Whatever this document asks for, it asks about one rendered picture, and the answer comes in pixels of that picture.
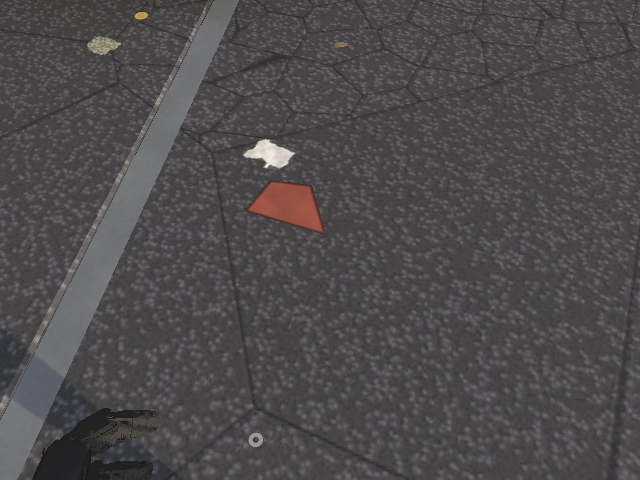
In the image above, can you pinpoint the robot left hand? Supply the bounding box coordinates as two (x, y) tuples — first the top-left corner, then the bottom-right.
(32, 408), (162, 480)

